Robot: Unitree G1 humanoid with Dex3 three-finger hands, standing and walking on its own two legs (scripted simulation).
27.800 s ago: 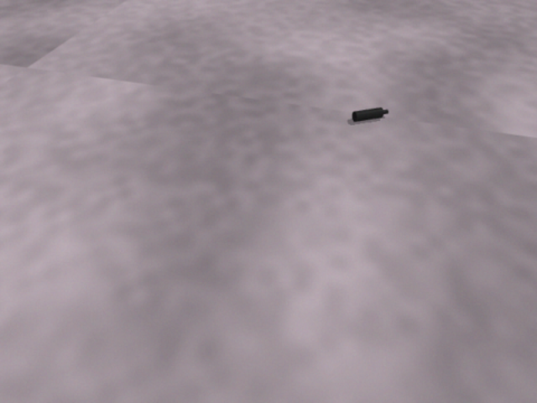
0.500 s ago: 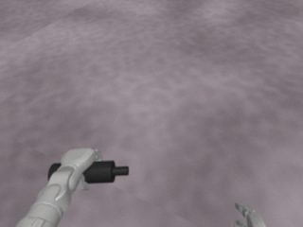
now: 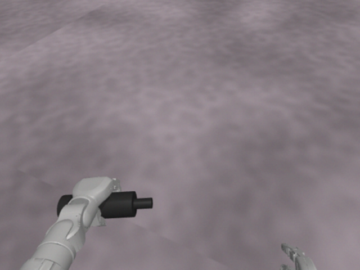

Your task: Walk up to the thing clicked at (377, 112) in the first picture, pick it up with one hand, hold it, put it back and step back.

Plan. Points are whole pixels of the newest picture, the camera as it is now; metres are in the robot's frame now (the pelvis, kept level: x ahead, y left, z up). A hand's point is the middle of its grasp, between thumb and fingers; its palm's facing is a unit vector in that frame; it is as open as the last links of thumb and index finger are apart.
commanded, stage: crouch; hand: left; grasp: from above
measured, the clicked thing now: (107, 205) +0.30 +0.21 -0.06
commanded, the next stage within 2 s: lower in 1.90 s
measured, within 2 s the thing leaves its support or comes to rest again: neither
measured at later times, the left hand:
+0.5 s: hand (113, 221) +0.31 +0.23 -0.19, palm faces -0.45 +0.05 -0.89, open 9.2 cm
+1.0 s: hand (131, 233) +0.35 +0.24 -0.43, palm faces -0.50 +0.00 -0.87, open 9.2 cm
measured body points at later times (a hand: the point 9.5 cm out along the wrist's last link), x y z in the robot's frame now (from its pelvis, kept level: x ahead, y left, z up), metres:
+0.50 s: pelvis -0.03 +0.00 -0.08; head +0.07 +0.01 +0.36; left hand +0.33 +0.23 -0.14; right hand +0.07 -0.29 -0.19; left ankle +0.02 +0.12 -0.74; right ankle +0.01 -0.12 -0.74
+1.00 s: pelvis -0.06 +0.01 -0.28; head +0.14 +0.02 +0.12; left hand +0.38 +0.23 -0.38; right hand -0.02 -0.26 -0.41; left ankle +0.02 +0.12 -0.74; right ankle +0.01 -0.12 -0.74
